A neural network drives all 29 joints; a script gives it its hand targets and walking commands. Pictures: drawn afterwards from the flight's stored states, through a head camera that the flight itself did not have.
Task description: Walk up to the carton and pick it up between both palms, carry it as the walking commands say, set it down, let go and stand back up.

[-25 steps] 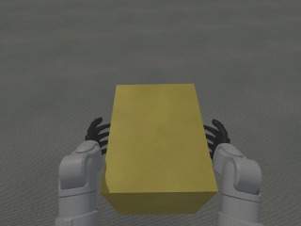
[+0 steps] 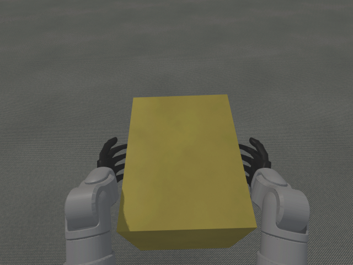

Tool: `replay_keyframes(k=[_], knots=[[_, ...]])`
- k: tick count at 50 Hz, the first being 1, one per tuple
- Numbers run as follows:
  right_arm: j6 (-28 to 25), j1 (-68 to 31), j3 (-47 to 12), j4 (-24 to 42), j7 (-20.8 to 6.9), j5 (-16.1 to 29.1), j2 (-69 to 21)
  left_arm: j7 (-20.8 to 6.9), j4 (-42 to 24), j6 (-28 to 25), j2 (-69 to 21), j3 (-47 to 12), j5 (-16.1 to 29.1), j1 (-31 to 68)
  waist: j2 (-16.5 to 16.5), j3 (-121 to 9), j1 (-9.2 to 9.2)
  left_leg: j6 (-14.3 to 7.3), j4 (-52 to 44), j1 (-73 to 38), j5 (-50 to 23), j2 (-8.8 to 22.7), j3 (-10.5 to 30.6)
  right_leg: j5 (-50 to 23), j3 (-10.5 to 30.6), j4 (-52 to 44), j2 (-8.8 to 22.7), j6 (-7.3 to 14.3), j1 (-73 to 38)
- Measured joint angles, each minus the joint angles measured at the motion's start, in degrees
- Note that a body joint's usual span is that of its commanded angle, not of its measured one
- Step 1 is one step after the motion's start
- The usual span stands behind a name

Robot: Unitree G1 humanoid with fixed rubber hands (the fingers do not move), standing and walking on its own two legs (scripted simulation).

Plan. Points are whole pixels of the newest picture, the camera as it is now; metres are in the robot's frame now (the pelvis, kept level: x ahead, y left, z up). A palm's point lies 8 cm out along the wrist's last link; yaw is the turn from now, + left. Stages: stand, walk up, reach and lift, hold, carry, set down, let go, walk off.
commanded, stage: carry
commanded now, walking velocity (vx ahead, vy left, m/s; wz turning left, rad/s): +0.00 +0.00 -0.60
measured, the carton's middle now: (182, 174) +0.33 +0.01 +0.03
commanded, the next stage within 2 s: none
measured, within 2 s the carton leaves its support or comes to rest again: neither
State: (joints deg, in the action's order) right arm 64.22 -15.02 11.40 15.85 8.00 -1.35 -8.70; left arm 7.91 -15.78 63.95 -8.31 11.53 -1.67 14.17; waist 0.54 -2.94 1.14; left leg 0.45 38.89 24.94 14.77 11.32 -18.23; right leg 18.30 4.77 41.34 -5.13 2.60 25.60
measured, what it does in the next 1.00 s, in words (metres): steps on the spot, turning right: right foot, then left foot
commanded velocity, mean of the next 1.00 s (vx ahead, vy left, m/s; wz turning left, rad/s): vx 0.00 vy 0.00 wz -0.60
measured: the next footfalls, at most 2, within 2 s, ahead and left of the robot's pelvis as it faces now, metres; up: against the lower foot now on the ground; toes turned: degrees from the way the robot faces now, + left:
right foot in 0.54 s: +0.03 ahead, -0.14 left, +0.00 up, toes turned -33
left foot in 0.88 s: +0.11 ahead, +0.06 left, +0.00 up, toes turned -29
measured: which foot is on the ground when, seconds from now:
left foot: down 0.00-0.54, up 0.56-0.86, down 0.88-1.00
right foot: down 0.00-0.24, up 0.26-0.52, down 0.54-0.90, up 0.92-1.00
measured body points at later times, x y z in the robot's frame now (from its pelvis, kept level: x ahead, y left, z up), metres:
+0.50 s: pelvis +0.01 +0.00 +0.01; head +0.03 +0.00 +0.46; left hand +0.35 +0.04 +0.10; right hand +0.23 -0.25 +0.10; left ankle -0.01 +0.13 -0.72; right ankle -0.01 -0.11 -0.69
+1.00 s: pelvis -0.02 +0.00 +0.01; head -0.01 +0.01 +0.46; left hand +0.33 -0.07 +0.10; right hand +0.12 -0.31 +0.11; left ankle +0.07 +0.08 -0.72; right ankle -0.07 -0.09 -0.66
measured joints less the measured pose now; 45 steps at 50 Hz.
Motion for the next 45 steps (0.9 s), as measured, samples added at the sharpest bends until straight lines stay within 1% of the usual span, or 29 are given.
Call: replay_keyframes(k=[2,3,4,6,8,10,11,12,13,14,15,16,17,18,20,23,25,26,27,28,29,30,31,33,35,37,42,43,45], knots=[[0.05,0.16,-0.05,0.17,-0.02,-0.05,0.04,0.02,0.03,-0.14,-0.15,0.04,0.07,-0.12,-0.67,0.15,0.39,0.34,1.44,0.08,0.96,0.92,-0.21,0.40,0.00,0.73,-0.54,0.41,0.05],[0.04,0.19,0.04,-0.03,-0.02,-0.08,0.06,0.04,0.38,-0.14,-0.19,0.08,0.05,0.02,-0.95,0.16,0.54,0.78,1.97,0.13,1.47,1.20,-0.07,0.47,0.08,0.80,-0.85,0.49,0.00],[0.02,0.00,0.30,-0.49,-0.02,-0.13,0.03,0.06,0.98,-0.15,-0.23,0.21,-0.02,0.35,-1.07,0.19,0.73,1.73,2.77,0.36,3.68,0.75,1.07,0.35,0.36,0.64,-1.11,0.51,-0.04],[-0.10,-1.25,0.86,-2.16,-0.02,-0.35,0.00,0.09,2.51,-0.25,-0.07,0.73,-0.16,1.44,-1.07,0.45,1.28,3.44,4.52,0.57,9.50,-2.26,6.00,-0.65,1.78,-0.65,-1.68,0.36,-0.25],[-0.51,-2.19,1.00,-3.25,-0.02,-0.69,-0.20,-0.02,3.25,-0.46,0.45,0.98,-0.13,2.10,-0.88,0.44,1.51,3.90,4.71,-0.30,11.55,-5.50,10.32,-2.40,3.69,-3.12,-2.37,0.03,-0.57],[-1.06,-1.92,0.81,-2.64,-0.03,-0.94,-0.56,-0.32,2.72,-0.69,0.66,0.95,-0.15,2.14,-0.34,0.05,1.34,3.62,1.69,-2.66,10.26,-7.56,12.18,-4.12,5.40,-5.55,-3.05,-0.29,-0.76],[-1.20,-1.51,0.48,-1.89,-0.05,-0.85,-0.41,-0.43,2.07,-0.74,0.57,0.79,-0.21,1.98,-0.05,-0.25,1.07,3.21,-1.45,-4.62,7.37,-7.90,12.17,-4.60,5.99,-6.07,-3.44,-0.49,-0.64],[-1.51,-0.98,0.08,-1.22,-0.09,-0.65,-0.25,-0.63,1.35,-0.77,0.62,0.51,-0.20,1.80,1.00,-0.37,0.60,1.79,-4.36,-6.24,4.03,-8.34,11.40,-4.54,6.61,-5.62,-3.37,-0.72,-0.31],[-1.87,-0.42,-0.37,-0.62,-0.16,-0.43,-0.13,-0.75,0.38,-0.80,0.72,0.14,-0.21,1.24,2.23,-0.22,0.33,0.50,-5.26,-6.97,3.55,-8.76,10.40,-4.32,6.02,-4.00,-2.74,-1.18,0.52],[-1.81,-0.25,-0.68,-0.02,-0.18,-0.19,-0.08,-0.73,-0.82,-0.75,0.71,-0.13,-0.23,0.46,2.27,0.15,0.24,-0.27,-4.96,-7.47,4.37,-8.28,9.43,-0.18,3.35,0.41,-2.23,-2.09,2.07],[-1.56,-0.61,-0.71,0.21,-0.18,-0.04,-0.15,-0.60,-1.63,-0.55,0.83,-0.19,-0.15,0.19,1.65,0.83,0.23,-0.62,-4.32,-8.08,5.53,-7.25,8.43,4.41,-0.22,6.66,-1.52,-2.92,3.88],[-1.39,-1.17,-0.62,-0.01,-0.17,-0.09,-0.28,-0.49,-1.75,-0.22,1.19,-0.14,-0.02,0.54,1.03,1.46,0.25,-0.68,-3.89,-8.82,6.47,-6.16,7.36,7.32,-3.47,12.70,-0.45,-3.56,5.46],[-1.33,-1.58,-0.57,-0.35,-0.16,-0.33,-0.39,-0.46,-1.40,0.15,1.66,-0.10,0.11,1.21,0.55,1.81,0.33,-0.53,-3.79,-9.50,7.04,-5.11,6.30,8.74,-5.98,17.11,0.83,-3.96,6.58],[-1.33,-1.59,-0.66,-0.49,-0.16,-0.63,-0.40,-0.50,-0.92,0.45,2.04,-0.14,0.22,1.78,0.13,1.82,0.45,-0.23,-3.93,-10.03,7.29,-4.08,5.27,9.04,-7.87,19.17,2.21,-4.14,7.16],[-1.17,-0.26,-1.37,0.48,-0.20,-0.96,-0.10,-0.63,-0.94,0.83,2.07,-0.53,0.24,1.67,-0.72,1.29,0.58,0.62,-4.22,-10.64,7.45,-2.04,3.43,8.35,-10.42,16.97,4.63,-4.26,6.63],[-0.60,1.32,-1.78,2.23,-0.22,-0.73,0.29,-0.50,-1.86,1.48,1.52,-0.97,0.17,1.17,-1.67,1.30,0.24,1.61,-2.90,-11.15,8.58,0.85,1.08,7.24,-12.72,8.94,6.36,-4.12,3.66],[-0.35,2.18,-1.92,3.25,-0.24,-0.56,0.45,-0.46,-2.49,1.73,1.23,-1.31,0.08,0.75,-2.09,1.20,-0.20,2.58,-0.87,-10.97,9.90,2.75,-0.19,5.68,-14.16,3.20,6.47,-3.80,1.31],[-0.22,2.94,-2.01,4.03,-0.27,-0.41,0.58,-0.45,-2.95,1.83,0.90,-1.54,-0.01,0.37,-2.17,1.04,-0.43,3.13,0.98,-10.53,10.72,3.70,-0.46,3.10,-14.84,-0.63,6.28,-3.48,-0.42],[-0.06,3.71,-1.99,4.88,-0.28,-0.22,0.73,-0.42,-3.31,2.01,0.50,-1.78,-0.14,0.19,-1.74,0.82,-0.70,3.66,4.05,-9.53,11.47,4.31,-0.25,-1.02,-14.92,-4.58,6.32,-2.93,-2.51],[0.04,3.84,-1.54,5.19,-0.34,0.10,1.13,-0.30,-3.00,1.61,-0.31,-1.83,-0.36,0.20,-2.51,1.04,-0.76,3.93,8.35,-7.76,12.12,5.48,1.61,-2.63,-15.06,-4.64,5.44,-1.86,-2.58],[0.16,3.09,-0.89,4.46,-0.41,0.49,1.59,-0.03,-1.93,1.22,-0.64,-1.79,-0.54,0.89,-2.76,1.76,-0.83,4.55,13.03,-5.73,15.26,4.84,5.03,-2.04,-14.59,-2.59,4.93,-0.72,-1.69],[0.19,2.39,-0.57,3.36,-0.50,0.65,2.05,0.09,-0.81,0.96,-0.66,-1.90,-0.88,1.39,-2.61,2.22,-1.08,5.12,17.67,-3.44,18.08,3.28,8.35,-1.09,-13.89,-1.05,4.70,0.15,-0.88],[0.22,2.06,-0.40,2.46,-0.53,0.76,2.25,0.11,-0.02,0.79,-0.60,-2.02,-1.15,1.43,-2.42,2.51,-1.45,5.39,21.25,-1.43,19.39,1.69,10.78,-0.55,-13.17,-0.50,4.50,0.69,-0.47],[0.31,2.17,-0.05,1.72,-0.51,0.71,1.75,0.10,0.34,0.79,-0.39,-2.24,-1.28,0.72,-2.11,2.80,-2.12,5.62,24.46,1.51,18.69,-0.60,13.24,-0.86,-11.76,-1.08,4.01,1.05,-0.25],[0.03,2.39,0.36,1.77,-0.48,0.44,0.65,-0.02,-0.08,0.85,-0.27,-1.96,-1.18,0.31,-1.71,3.17,-2.43,5.68,23.70,3.10,16.93,-2.02,14.03,-1.98,-10.36,-2.10,3.45,1.07,-0.20],[-0.45,2.06,0.29,1.77,-0.45,0.28,0.40,-0.23,-0.33,0.61,-0.35,-1.43,-1.21,0.67,-1.29,3.40,-2.43,5.63,20.55,3.72,15.85,-3.31,14.27,-3.04,-9.01,-2.92,2.96,1.24,0.04],[-1.17,1.45,-0.09,2.02,-0.43,0.22,0.36,-0.64,-1.22,0.05,-0.41,-0.97,-1.46,0.95,-0.14,2.17,-1.83,4.83,7.87,1.11,12.85,-6.64,13.72,-5.42,-5.92,-4.74,1.90,0.74,0.99],[-1.13,1.49,-0.21,1.98,-0.44,0.20,0.38,-0.65,-1.35,0.17,-0.39,-0.94,-1.50,0.85,0.12,1.71,-1.67,4.49,4.22,-0.47,11.34,-7.18,13.25,-5.77,-5.35,-4.93,1.65,0.53,1.14],[-1.23,1.80,-0.87,1.38,-0.51,0.04,0.40,-0.82,-1.57,0.69,-0.04,-0.87,-1.45,0.43,1.80,1.08,-1.30,1.58,-1.26,-2.99,2.52,-7.96,11.50,-5.73,-3.92,-4.35,1.88,-0.04,1.32]])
